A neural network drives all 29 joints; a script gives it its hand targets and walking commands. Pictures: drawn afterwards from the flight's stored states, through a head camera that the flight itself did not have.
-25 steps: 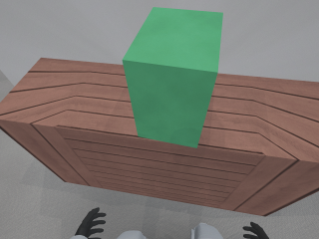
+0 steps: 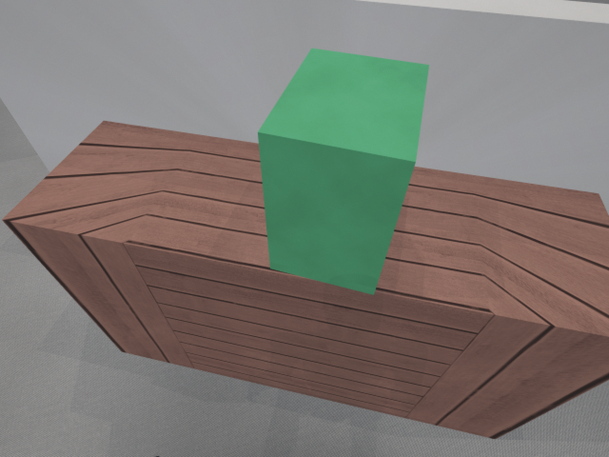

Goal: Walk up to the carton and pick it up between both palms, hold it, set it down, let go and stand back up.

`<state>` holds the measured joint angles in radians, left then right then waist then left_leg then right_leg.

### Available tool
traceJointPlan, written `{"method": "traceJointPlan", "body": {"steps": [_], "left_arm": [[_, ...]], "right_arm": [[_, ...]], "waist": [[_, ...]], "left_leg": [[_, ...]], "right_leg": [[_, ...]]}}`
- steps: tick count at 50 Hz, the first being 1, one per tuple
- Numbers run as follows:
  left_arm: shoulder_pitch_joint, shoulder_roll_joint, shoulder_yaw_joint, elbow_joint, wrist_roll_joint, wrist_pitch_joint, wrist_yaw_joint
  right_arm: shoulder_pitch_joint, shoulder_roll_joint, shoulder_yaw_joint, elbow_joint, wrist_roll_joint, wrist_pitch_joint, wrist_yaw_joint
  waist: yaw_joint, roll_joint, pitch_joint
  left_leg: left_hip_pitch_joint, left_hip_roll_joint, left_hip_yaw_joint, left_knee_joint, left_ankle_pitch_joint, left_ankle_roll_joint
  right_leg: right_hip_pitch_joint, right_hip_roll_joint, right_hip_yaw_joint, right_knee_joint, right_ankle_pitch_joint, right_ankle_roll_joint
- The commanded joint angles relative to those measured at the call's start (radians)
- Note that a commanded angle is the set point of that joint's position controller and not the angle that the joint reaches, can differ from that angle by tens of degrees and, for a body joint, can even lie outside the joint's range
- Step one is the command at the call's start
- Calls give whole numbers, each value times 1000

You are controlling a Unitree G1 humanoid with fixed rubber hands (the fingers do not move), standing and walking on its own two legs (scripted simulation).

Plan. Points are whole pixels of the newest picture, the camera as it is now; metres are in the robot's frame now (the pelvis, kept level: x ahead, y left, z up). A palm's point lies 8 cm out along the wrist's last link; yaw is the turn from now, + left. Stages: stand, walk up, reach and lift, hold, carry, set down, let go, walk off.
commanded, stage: walk up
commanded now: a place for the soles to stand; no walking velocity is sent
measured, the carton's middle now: (343, 174) +0.53 -0.04 +0.06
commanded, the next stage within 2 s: none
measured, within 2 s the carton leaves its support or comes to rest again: neither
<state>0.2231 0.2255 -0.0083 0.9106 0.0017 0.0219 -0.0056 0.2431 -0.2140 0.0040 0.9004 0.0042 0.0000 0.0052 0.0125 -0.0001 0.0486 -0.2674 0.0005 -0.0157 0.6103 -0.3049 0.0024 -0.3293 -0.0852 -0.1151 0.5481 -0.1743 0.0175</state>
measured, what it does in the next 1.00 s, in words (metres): steps to the left: left foot, then right foot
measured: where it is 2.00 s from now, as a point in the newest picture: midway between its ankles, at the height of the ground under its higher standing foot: outside the picture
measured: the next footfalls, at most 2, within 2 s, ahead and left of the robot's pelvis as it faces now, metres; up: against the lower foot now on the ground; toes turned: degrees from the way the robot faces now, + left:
left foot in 0.58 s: +0.10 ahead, +0.25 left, +0.00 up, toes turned -15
right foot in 0.94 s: +0.08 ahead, +0.04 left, +0.00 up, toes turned -10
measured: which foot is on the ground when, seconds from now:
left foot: down 0.00-0.32, up 0.34-0.56, down 0.58-1.00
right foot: down 0.00-0.58, up 0.60-0.92, down 0.94-1.00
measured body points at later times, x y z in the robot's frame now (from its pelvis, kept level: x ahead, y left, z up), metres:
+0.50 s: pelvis +0.00 +0.04 -0.01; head +0.02 +0.03 +0.44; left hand +0.01 +0.30 -0.15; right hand +0.08 -0.24 -0.15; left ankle +0.02 +0.16 -0.70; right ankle +0.07 -0.14 -0.73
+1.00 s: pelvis +0.03 +0.12 -0.02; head +0.05 +0.11 +0.43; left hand +0.17 +0.35 -0.14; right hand +0.04 -0.12 -0.16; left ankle +0.04 +0.21 -0.73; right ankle +0.03 +0.02 -0.73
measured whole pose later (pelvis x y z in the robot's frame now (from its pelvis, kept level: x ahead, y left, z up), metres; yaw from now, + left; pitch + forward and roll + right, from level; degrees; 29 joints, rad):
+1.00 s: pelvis +0.03 +0.12 -0.02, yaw -11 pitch -3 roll -1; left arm 0.26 0.19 0.04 0.80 0.03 -0.01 0.01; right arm 0.27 -0.22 0.01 0.87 -0.04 0.01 -0.01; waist -0.02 0.05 0.09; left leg -0.28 0.10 0.19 0.80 -0.44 0.02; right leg -0.32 0.05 -0.02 0.72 -0.33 -0.04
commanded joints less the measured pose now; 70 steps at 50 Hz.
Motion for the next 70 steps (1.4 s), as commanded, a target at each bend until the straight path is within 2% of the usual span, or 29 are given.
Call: {"method": "traceJointPlan", "body": {"steps": [1, 14, 15, 16, 17, 18, 21, 26, 27, 28, 29, 30, 31, 34, 38, 40, 43, 46, 47, 48, 49, 50, 52, 53, 55, 57, 58, 64, 70], "left_arm": [[4, 132, 23, -58, 3, -27, 6], [49, 140, 16, -12, 3, -33, 17], [204, 167, 46, 0, 35, -42, 53], [270, 240, 70, 18, 41, -40, 75], [267, 264, 84, 21, 42, -36, 96], [245, 257, 87, 14, 43, -37, 112], [194, 220, 96, -12, 54, -53, 120], [-2, 241, 110, -102, 61, -44, 90], [-62, 235, 110, -120, 61, -29, 78], [-40, 166, 90, -122, 63, -11, 61], [17, 68, 63, -145, 47, -1, 48], [64, 58, 65, -145, 37, 4, 47], [82, 82, 72, -151, 28, 4, 50], [150, 131, 88, -124, 25, -19, 55], [133, 128, 88, -144, 40, -23, 37], [93, 107, 82, -161, 44, -18, 33], [65, 73, 67, -181, 38, -25, 22], [165, 47, 68, -156, 29, -48, 19], [178, 81, 80, -158, 28, -59, 21], [187, 151, 98, -167, 19, -65, 24], [189, 167, 93, -154, -8, -60, 28], [174, 161, 93, -144, -9, -56, 33], [125, 128, 74, -146, 6, -47, 44], [92, 120, 63, -152, 12, -45, 48], [-6, 108, 51, -165, 13, -41, 35], [21, 53, 30, -162, 3, -43, 18], [45, 50, 35, -143, 9, -38, 20], [44, 59, 38, -76, 20, -45, 19], [37, 66, 35, -54, 17, -41, 25]], "right_arm": [[-13, -142, -28, -50, -1, -23, -6], [-2, -144, -21, 1, 1, -16, -8], [-40, -225, -44, -38, -62, 12, 15], [-21, -192, -39, -53, -89, 29, 27], [1, -177, -45, -61, -108, 42, 32], [3, -166, -47, -72, -110, 51, 35], [-27, -126, -37, -119, -95, 53, 41], [99, -111, -48, -96, -51, 51, 57], [201, -112, -58, -57, -38, 44, 54], [269, -155, -72, -34, -34, 36, 49], [238, -249, -92, -59, -30, 34, 37], [101, -290, -95, -101, -16, 39, 6], [8, -320, -94, -124, -11, 43, -18], [-80, -226, -72, -152, -21, 34, -30], [0, -157, -55, -128, -40, -6, -37], [51, -153, -54, -107, -47, -20, -41], [64, -165, -49, -99, -55, -27, -43], [-2, -156, -35, -113, -55, -18, -26], [20, -124, -22, -118, -48, -14, -18], [62, -76, -5, -133, -39, -14, -12], [58, -82, -5, -137, -31, 6, -21], [20, -73, -6, -139, -30, 17, -31], [-12, -60, -3, -141, -30, 12, -27], [17, -54, -3, -131, -26, 4, -24], [92, -61, -11, -109, -25, -25, -20], [25, -132, -32, -128, -28, -39, -20], [0, -135, -34, -118, -25, -33, -16], [12, -116, -30, -97, -20, -24, -17], [-16, -119, -32, -96, -22, -11, -20]], "waist": [[3, 25, -24], [1, 14, -13], [43, 53, -20], [46, -63, -36], [44, -79, -16], [29, -82, 10], [12, -157, 3], [-75, -244, -34], [-133, -198, -38], [-148, -30, -32], [-134, 275, 4], [-72, 250, 95], [-48, 265, 87], [-6, 225, 95], [-30, 107, 59], [-47, 70, 72], [-48, 94, 33], [32, 61, -32], [32, -20, -68], [17, -155, -128], [24, -130, -108], [31, -134, -66], [30, -124, -23], [1, -131, -28], [-60, -109, -98], [-10, -1, -122], [7, 24, -81], [-8, 75, -31], [-9, 60, -23]], "left_leg": [[-139, 97, -152, -225, -148, 71], [-98, 87, -134, -203, -62, 66], [-198, 29, -16, -5, -219, 33], [-296, -2, 37, 169, -269, 0], [-345, 42, 13, 296, -303, -16], [-377, 76, -13, 348, -288, -20], [-341, 142, -48, 395, -202, -35], [9, 94, 42, 227, -153, -14], [171, 65, 77, 86, -60, -3], [211, 48, 42, -26, -78, 5], [61, 237, -296, -261, -352, 45], [-136, 338, -454, -415, -560, 89], [-203, 381, -454, -475, -638, 135], [-129, 319, -301, -341, -410, 166], [-2, 411, -317, -283, -162, 223], [73, 428, -305, -276, -102, 227], [107, 411, -192, -218, 127, 212], [-39, 323, 10, -43, 304, 122], [-97, 249, 92, 95, 308, 69], [-181, 151, 149, 245, 113, 6], [-153, 70, 103, 258, -331, -11], [-151, 82, 47, 260, -389, -4], [-197, 76, 36, 182, -322, 0], [-147, 79, 33, 94, -214, 3], [96, 100, 24, -108, 168, 20], [138, 219, -103, -178, 260, 77], [47, 240, -97, -197, 152, 105], [116, 197, 10, -193, 310, 86], [127, 202, 44, -217, 181, 94]], "right_leg": [[104, -47, 124, -135, -171, -50], [73, -56, 134, -152, -148, -58], [157, -147, 286, -210, -305, -114], [225, -289, 500, -309, -465, -168], [215, -378, 594, -342, -498, -210], [189, -400, 603, -347, -480, -229], [96, -334, 499, -332, -372, -206], [-201, -194, 261, -252, -398, -135], [-306, -123, 163, -124, -440, -91], [-365, -4, 84, 110, -514, -54], [-410, 132, 25, 394, -546, -12], [-384, 129, 139, 513, -504, -15], [-334, 107, 185, 571, -462, -22], [-307, 83, 172, 644, -334, -22], [-306, 52, 193, 561, -322, -14], [-321, 48, 192, 446, -328, -10], [-199, 61, 147, 273, -301, -22], [148, 85, 145, -35, 42, -74], [250, 24, 276, -58, 210, -102], [305, -140, 548, -89, 377, -175], [198, -229, 649, -128, 335, -277], [140, -238, 672, -159, 193, -309], [174, -176, 571, -151, 228, -277], [147, -145, 514, -121, 308, -237], [37, -48, 359, -20, 389, -139], [-10, 52, 253, 58, 228, -69], [53, 72, 232, 36, 79, -64], [41, 57, 264, 10, 223, -69], [21, 64, 260, 15, 178, -62]]}}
